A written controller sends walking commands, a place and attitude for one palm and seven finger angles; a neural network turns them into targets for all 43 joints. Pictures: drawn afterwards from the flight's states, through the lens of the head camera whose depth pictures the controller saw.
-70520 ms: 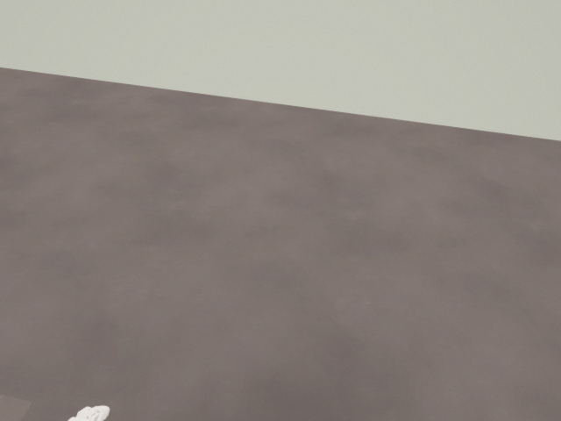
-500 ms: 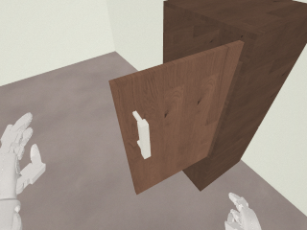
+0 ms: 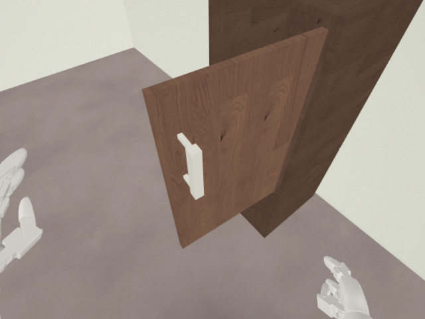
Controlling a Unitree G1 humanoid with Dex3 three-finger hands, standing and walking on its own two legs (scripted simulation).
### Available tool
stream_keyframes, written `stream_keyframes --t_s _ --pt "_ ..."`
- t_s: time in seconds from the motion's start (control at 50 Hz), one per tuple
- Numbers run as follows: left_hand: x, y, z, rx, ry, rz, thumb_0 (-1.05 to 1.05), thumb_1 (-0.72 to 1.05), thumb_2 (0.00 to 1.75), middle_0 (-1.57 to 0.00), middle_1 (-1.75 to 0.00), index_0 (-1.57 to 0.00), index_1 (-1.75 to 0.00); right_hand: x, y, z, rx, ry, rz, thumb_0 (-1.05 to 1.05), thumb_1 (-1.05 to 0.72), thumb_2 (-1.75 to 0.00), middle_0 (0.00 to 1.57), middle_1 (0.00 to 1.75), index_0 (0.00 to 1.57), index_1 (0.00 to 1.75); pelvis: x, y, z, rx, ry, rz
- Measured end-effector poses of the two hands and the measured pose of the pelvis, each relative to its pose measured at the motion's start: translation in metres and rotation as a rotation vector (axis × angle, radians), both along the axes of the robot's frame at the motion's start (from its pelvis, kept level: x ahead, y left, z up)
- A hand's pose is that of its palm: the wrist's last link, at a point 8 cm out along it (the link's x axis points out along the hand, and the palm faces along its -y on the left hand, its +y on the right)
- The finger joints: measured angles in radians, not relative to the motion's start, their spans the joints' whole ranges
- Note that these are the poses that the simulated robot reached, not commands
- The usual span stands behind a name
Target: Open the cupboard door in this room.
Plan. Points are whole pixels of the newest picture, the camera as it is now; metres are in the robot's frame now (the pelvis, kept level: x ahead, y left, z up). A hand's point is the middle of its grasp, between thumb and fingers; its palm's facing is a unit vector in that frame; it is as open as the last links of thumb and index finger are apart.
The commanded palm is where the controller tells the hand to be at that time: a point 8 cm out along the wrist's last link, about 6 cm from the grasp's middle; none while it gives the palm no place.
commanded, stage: step back with the hand held close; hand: left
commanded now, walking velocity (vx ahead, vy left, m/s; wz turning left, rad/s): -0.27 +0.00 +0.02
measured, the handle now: (190, 167) +0.38 +0.07 +0.08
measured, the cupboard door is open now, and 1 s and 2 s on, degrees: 85 85 85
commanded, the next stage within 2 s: stop stepping back and stand still in 0.94 s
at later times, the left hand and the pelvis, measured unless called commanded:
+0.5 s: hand out of the picture +0.12 +0.28 +0.16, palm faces +0.46 -0.75 -0.47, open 7.4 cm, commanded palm +0.05 +0.32 +0.17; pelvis -0.08 +0.01 -0.02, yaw +2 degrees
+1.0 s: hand out of the picture +0.05 +0.28 +0.16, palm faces +0.39 -0.79 -0.48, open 7.4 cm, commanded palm -0.02 +0.31 +0.17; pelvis -0.16 +0.01 +0.00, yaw +0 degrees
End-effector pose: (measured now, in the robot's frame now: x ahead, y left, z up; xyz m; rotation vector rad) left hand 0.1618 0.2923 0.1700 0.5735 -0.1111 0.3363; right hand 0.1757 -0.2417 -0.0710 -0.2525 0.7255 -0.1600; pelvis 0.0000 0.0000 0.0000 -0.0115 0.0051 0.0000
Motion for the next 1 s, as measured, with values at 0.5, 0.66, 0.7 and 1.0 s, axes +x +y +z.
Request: stream_keyframes --t_s 0.5,0.66,0.7,1.0 --pt "-0.082 0.023 0.007 0.061 -0.213 0.014 0.01 0.89 0.90 -0.21 -0.30 -0.21 -0.30 -0.102 0.023 -0.013 -0.037 0.022 0.022 0.01 -0.91 -0.90 0.21 0.30 0.20 0.31 -0.078 0.014 -0.016 -0.038 -0.020 0.040" --pt "-0.100 0.016 0.008 0.057 -0.175 0.030 0.01 0.89 0.90 -0.21 -0.30 -0.21 -0.30 -0.105 0.027 -0.014 0.004 0.024 0.092 0.01 -0.90 -0.90 0.21 0.30 0.20 0.31 -0.097 0.001 -0.011 -0.017 0.044 0.010" --pt "-0.102 0.007 0.004 0.029 -0.146 0.000 0.01 0.89 0.90 -0.21 -0.30 -0.21 -0.30 -0.104 0.025 -0.013 0.010 0.014 0.093 0.01 -0.90 -0.90 0.21 0.30 0.20 0.31 -0.108 -0.001 -0.009 -0.026 0.035 0.003" --pt "-0.153 0.029 0.008 0.024 -0.149 -0.032 0.01 0.89 0.89 -0.21 -0.30 -0.21 -0.30 -0.152 0.019 0.018 -0.075 -0.051 0.040 0.01 -0.91 -0.90 0.21 0.30 0.20 0.30 -0.162 0.014 -0.003 -0.026 0.018 0.003"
